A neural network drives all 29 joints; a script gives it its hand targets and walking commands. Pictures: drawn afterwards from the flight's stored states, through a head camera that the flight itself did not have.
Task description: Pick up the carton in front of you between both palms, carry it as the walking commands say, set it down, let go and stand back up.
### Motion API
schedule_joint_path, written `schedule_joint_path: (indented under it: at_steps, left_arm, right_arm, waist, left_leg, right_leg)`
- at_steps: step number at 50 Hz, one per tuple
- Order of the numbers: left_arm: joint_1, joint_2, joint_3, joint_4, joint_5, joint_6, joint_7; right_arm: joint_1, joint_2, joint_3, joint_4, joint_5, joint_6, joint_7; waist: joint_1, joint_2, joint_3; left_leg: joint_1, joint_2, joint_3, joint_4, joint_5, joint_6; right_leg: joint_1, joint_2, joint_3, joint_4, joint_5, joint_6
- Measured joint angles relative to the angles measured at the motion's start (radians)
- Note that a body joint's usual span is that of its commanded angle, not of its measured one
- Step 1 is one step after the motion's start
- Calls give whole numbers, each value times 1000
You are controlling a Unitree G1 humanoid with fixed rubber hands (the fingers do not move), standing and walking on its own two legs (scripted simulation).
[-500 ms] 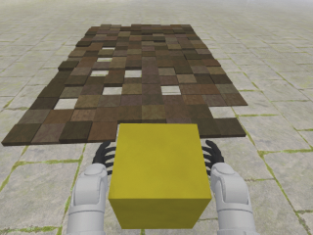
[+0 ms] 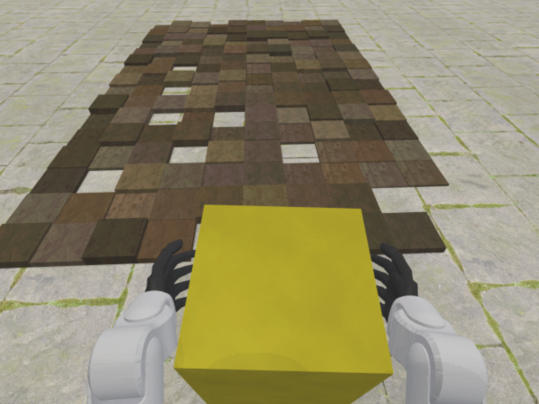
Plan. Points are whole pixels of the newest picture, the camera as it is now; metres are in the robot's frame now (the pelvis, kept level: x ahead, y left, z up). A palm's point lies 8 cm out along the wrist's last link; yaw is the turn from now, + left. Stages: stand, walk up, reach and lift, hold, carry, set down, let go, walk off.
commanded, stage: carry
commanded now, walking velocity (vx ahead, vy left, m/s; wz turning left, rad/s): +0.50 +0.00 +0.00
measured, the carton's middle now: (278, 314) +0.26 -0.01 +0.04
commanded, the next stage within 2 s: none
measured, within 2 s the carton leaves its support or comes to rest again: neither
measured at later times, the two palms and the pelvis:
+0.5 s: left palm (183, 166) +0.57 +0.17 +0.07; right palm (330, 168) +0.55 -0.13 +0.08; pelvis +0.32 +0.03 +0.00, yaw -3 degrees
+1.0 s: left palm (216, 63) +0.97 +0.13 +0.14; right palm (322, 64) +0.98 -0.17 +0.13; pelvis +0.64 -0.02 +0.00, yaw -1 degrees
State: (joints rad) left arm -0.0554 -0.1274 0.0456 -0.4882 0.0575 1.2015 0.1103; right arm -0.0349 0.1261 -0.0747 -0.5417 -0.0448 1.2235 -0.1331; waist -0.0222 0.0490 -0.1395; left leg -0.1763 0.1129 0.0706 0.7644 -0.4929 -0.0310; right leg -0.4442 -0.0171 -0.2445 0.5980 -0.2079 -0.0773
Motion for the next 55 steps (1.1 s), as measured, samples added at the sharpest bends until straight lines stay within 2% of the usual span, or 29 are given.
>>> schedule_joint_path:
  at_steps: [2, 3, 5, 11, 14, 18, 20, 21, 22, 24, 25, 27, 29, 33, 37, 40, 44, 46, 48, 50, 52, 55]
  left_arm:
    - [-1, 0, 0, 8, 2, 20, 6]
    - [4, 0, 4, 6, 3, 30, 8]
    - [13, 0, 13, 0, 4, 44, 11]
    - [15, 0, 28, 1, -1, 39, 11]
    - [12, 0, 24, 9, -7, 30, 11]
    - [18, 0, 14, 9, -9, 27, 11]
    - [23, 0, 13, 4, -6, 26, 11]
    - [21, 1, 20, 12, -4, 23, 11]
    - [21, 1, 29, 24, -3, 20, 10]
    - [23, 1, 40, 44, 2, 17, 10]
    - [26, 1, 39, 51, 4, 15, 9]
    - [33, 1, 30, 58, 8, 3, 7]
    - [39, 0, 20, 63, 12, -18, 3]
    - [46, 0, 9, 66, 19, -56, -1]
    - [17, 1, 22, 68, 23, -67, -1]
    - [-40, 1, 48, 68, 17, -58, 5]
    - [-185, 31, 85, 110, -18, -36, 21]
    - [-296, 48, 93, 187, -32, -39, 40]
    - [-393, 65, 103, 264, -51, -33, 57]
    - [-461, 83, 116, 310, -73, -18, 73]
    - [-515, 93, 143, 338, -88, -12, 82]
    - [-597, 98, 190, 368, -95, -16, 85]
  right_arm:
    - [-13, 0, -10, 18, 7, 22, 0]
    - [-20, 0, -10, 28, 9, 31, -1]
    - [-29, 0, -3, 49, 10, 40, -1]
    - [-25, 1, 16, 65, -7, 19, 8]
    - [-7, 1, 18, 52, -16, 9, 11]
    - [16, 1, 18, 35, -18, 5, 12]
    - [13, 1, 18, 38, -15, 3, 12]
    - [10, 1, 22, 57, -15, -7, 12]
    - [0, 1, 25, 83, -16, -14, 13]
    - [-11, 1, 28, 125, -15, -23, 13]
    - [-7, 2, 27, 133, -14, -27, 13]
    - [10, 2, 25, 133, -12, -42, 13]
    - [25, 2, 22, 125, -11, -59, 13]
    - [29, 2, 17, 124, -9, -91, 17]
    - [-14, 0, 12, 142, -6, -103, 18]
    - [-78, 2, -3, 154, -6, -97, 18]
    - [-214, -8, -39, 179, 3, -72, -5]
    - [-306, -52, -56, 221, 19, -58, -23]
    - [-394, -99, -73, 283, 53, -41, -34]
    - [-472, -116, -98, 334, 74, -21, -46]
    - [-545, -107, -131, 371, 74, -9, -57]
    - [-640, -93, -174, 407, 60, -10, -61]
  waist:
    - [11, -23, -4]
    - [18, -31, -5]
    - [33, -43, -10]
    - [67, -60, -16]
    - [65, -53, -9]
    - [56, -54, 3]
    - [47, -63, 14]
    - [34, -85, 20]
    - [24, -94, 27]
    - [9, -84, 48]
    - [4, -77, 58]
    - [-4, -67, 72]
    - [-11, -57, 76]
    - [-15, -46, 59]
    - [-3, -49, 39]
    - [8, -54, 38]
    - [15, -42, 51]
    - [41, -14, 67]
    - [66, -10, 98]
    - [75, -16, 131]
    - [78, -18, 157]
    - [78, -26, 182]
  left_leg:
    - [-134, -19, -17, 260, 24, 24]
    - [-196, -21, -11, 339, 54, 32]
    - [-293, -15, 7, 370, 126, 36]
    - [-431, -11, 49, 70, 291, 23]
    - [-441, -18, 80, -92, 362, 28]
    - [-402, -40, 139, -223, 428, 54]
    - [-337, -62, 178, -273, 415, 67]
    - [-331, -76, 194, -239, 412, 95]
    - [-334, -78, 204, -193, 378, 117]
    - [-306, -70, 212, -180, 320, 135]
    - [-279, -67, 213, -205, 316, 129]
    - [-217, -69, 214, -274, 314, 122]
    - [-155, -71, 206, -341, 314, 115]
    - [-35, -72, 187, -442, 292, 97]
    - [75, -74, 176, -488, 237, 71]
    - [151, -76, 170, -484, 171, 46]
    - [217, -60, 150, -375, 27, 4]
    - [148, -13, 121, -125, -35, 14]
    - [-17, -29, 21, 228, -13, 38]
    - [-178, -53, -29, 469, 33, 70]
    - [-310, -54, -42, 543, 98, 89]
    - [-462, -44, -43, 520, 152, 94]
  right_leg:
    - [42, -3, -5, -12, -65, -15]
    - [71, -2, -5, -40, -75, -12]
    - [136, 2, -2, -118, -64, 2]
    - [333, -5, 27, -308, -68, 26]
    - [421, -11, 34, -343, -110, 49]
    - [529, -24, 47, -336, -204, 87]
    - [548, -46, 62, -233, -290, 104]
    - [519, -77, 71, -115, -331, 105]
    - [449, -93, 102, 63, -309, 101]
    - [272, -70, 178, 406, -254, 85]
    - [191, -60, 192, 517, -224, 74]
    - [58, -59, 191, 599, -153, 59]
    - [-36, -68, 177, 554, -98, 55]
    - [-141, -89, 151, 345, -8, 68]
    - [-172, -96, 121, 129, 89, 74]
    - [-164, -86, 93, 28, 134, 64]
    - [-95, -52, 48, -51, 104, 28]
    - [-86, -32, 29, 7, 101, -9]
    - [-88, -27, 27, 69, 22, -25]
    - [-53, -22, 28, 46, -9, -20]
    - [-11, -13, 29, 1, -15, -18]
    - [48, -5, 36, -53, -36, -19]
